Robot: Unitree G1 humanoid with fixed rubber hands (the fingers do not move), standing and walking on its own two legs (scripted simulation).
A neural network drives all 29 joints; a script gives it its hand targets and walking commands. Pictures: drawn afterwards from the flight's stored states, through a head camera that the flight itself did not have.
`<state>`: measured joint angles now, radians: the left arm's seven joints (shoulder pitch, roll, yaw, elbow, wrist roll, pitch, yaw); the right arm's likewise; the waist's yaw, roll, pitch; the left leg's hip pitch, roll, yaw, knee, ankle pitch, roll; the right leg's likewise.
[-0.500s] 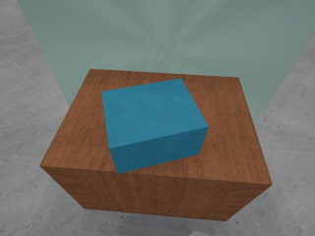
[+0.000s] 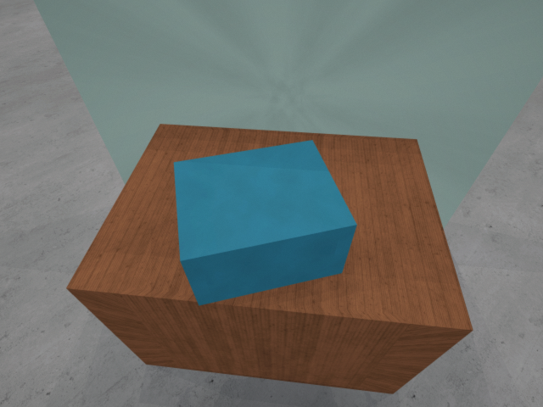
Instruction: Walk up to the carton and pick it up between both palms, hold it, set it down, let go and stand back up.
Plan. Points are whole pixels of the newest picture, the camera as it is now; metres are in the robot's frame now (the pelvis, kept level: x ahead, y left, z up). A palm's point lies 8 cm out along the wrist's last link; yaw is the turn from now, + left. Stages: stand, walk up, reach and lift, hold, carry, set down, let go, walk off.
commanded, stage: walk up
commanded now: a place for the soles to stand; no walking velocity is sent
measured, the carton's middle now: (258, 218) +0.51 +0.06 -0.09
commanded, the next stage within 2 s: none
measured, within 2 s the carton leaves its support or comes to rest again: neither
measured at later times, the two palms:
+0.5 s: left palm out of the picture +0.10 +0.30 -0.09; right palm out of the picture +0.10 -0.30 -0.10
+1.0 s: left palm out of the picture +0.09 +0.35 -0.08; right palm out of the picture +0.09 -0.27 -0.11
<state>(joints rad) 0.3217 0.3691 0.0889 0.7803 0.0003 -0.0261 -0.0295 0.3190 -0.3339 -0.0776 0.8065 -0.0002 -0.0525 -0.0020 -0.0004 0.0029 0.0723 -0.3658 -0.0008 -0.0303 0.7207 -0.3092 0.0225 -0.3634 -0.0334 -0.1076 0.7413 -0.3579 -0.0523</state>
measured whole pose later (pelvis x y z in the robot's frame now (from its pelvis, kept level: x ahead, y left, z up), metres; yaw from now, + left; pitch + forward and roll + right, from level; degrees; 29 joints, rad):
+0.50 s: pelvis +0.02 -0.01 +0.00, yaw +1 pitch +0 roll +0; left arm 0.28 0.37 0.08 0.79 0.00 -0.02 -0.02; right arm 0.30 -0.33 -0.05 0.81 0.00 -0.06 0.00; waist 0.00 0.01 0.02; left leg -0.37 0.00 -0.05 0.70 -0.33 0.00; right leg -0.34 -0.03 -0.08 0.70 -0.35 -0.02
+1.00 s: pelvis +0.02 +0.02 +0.00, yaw +2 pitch +0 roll -2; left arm 0.28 0.38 0.08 0.81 0.00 -0.06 0.04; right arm 0.29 -0.34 -0.07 0.81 0.00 0.00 0.02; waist 0.00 0.06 0.05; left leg -0.44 0.03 -0.05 0.90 -0.43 0.00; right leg -0.33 -0.06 -0.09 0.69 -0.36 -0.01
